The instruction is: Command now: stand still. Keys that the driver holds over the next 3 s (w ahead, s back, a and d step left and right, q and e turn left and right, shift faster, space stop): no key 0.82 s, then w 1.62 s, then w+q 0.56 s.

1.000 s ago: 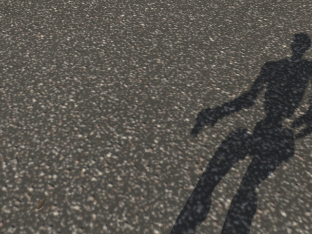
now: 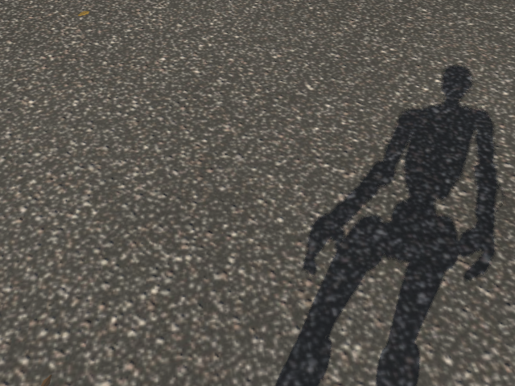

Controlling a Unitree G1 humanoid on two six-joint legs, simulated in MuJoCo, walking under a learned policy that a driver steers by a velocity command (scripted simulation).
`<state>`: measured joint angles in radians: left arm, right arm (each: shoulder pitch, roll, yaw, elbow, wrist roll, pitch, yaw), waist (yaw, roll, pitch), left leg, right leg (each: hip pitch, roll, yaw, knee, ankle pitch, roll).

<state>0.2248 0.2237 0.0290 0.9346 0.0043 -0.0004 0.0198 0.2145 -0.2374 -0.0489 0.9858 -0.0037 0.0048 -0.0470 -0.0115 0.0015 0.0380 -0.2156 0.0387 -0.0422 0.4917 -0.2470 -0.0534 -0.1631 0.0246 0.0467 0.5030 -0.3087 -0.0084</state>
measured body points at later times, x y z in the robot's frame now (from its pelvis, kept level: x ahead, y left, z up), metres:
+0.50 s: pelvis +0.00 +0.00 +0.00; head +0.01 +0.00 +0.45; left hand +0.02 +0.25 -0.15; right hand +0.02 -0.25 -0.15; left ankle +0.01 +0.15 -0.74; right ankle -0.02 -0.12 -0.74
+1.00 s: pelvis +0.02 +0.02 -0.01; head +0.02 +0.02 +0.44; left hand -0.01 +0.26 -0.16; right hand +0.02 -0.23 -0.16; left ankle +0.00 +0.14 -0.73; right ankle -0.02 -0.12 -0.74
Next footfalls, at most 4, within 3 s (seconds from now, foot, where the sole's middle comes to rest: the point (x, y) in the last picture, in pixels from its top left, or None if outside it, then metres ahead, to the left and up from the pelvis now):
1.52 right None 0.43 -0.09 -0.77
2.06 left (215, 307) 0.74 0.15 -0.77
2.60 right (292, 220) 1.06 -0.09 -0.77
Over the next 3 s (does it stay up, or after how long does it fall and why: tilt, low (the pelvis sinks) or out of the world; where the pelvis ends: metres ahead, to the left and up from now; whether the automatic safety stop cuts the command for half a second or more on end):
stays up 1.08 0.03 0.00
